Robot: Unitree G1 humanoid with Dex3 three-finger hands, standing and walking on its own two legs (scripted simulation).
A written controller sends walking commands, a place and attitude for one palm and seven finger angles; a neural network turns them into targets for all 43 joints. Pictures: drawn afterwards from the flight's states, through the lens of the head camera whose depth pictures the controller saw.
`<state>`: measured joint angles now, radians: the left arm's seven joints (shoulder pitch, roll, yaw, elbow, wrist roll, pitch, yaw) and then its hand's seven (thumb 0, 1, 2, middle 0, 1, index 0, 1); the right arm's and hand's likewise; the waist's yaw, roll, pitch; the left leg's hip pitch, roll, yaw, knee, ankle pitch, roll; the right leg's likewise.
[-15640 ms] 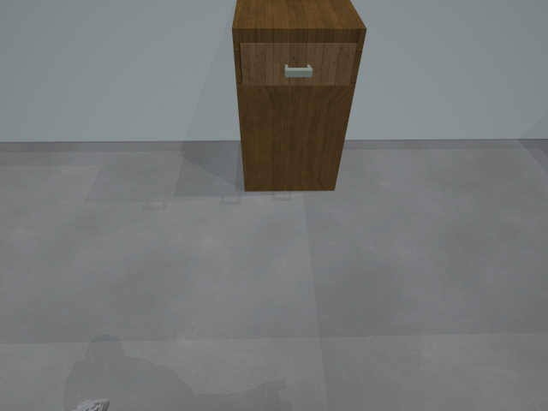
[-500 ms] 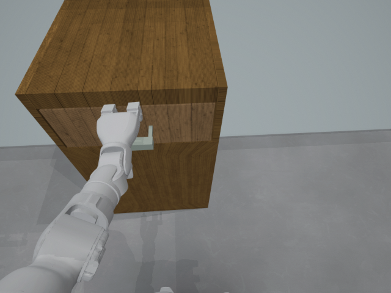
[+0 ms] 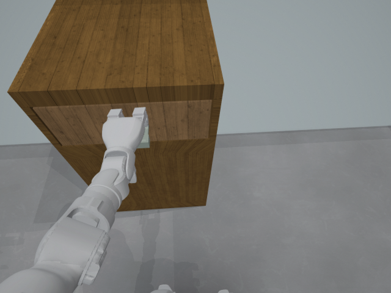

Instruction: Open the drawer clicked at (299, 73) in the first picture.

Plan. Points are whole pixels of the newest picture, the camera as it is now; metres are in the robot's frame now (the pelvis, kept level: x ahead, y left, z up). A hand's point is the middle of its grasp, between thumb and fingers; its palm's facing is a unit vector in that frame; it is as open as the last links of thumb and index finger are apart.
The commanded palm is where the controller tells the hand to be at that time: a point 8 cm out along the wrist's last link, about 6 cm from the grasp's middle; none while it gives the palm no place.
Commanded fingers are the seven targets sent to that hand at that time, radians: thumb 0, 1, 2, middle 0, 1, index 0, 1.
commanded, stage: lower the fingers behind the handle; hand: left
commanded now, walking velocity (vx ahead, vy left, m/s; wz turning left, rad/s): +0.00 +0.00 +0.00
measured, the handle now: (130, 135) +0.51 +0.16 -0.04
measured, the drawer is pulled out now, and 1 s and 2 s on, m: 0.00 0.00 0.00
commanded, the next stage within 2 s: lift the fingers back up to retry in 1.30 s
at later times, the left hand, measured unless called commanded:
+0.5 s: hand (132, 150) +0.46 +0.14 -0.03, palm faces -0.01 -0.03 -1.00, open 13.7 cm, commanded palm +0.43 +0.14 +0.02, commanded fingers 0.00 -0.50 0.30 -0.30 -1.20 -0.30 -1.20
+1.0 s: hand (132, 149) +0.46 +0.14 -0.04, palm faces +0.02 +0.01 -1.00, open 13.7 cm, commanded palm +0.44 +0.14 -0.01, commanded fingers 0.00 -0.50 0.30 -0.30 -1.20 -0.30 -1.20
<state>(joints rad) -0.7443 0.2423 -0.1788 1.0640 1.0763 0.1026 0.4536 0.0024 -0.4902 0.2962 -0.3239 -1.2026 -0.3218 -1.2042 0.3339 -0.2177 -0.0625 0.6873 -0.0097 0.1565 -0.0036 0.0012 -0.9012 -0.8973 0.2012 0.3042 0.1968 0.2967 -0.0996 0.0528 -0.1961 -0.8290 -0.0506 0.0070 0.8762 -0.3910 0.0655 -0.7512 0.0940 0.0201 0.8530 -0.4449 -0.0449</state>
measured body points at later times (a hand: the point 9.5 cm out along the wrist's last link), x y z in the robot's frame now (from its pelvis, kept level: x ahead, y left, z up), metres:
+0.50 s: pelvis +0.00 -0.01 -0.02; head +0.09 -0.01 +0.42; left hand +0.45 +0.14 +0.02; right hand +0.04 -0.27 -0.15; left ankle +0.01 +0.08 -0.69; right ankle -0.03 -0.10 -0.69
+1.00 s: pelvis -0.03 -0.01 -0.04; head +0.08 +0.00 +0.40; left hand +0.45 +0.14 +0.02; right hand +0.01 -0.27 -0.17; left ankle +0.01 +0.08 -0.69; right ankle -0.03 -0.10 -0.69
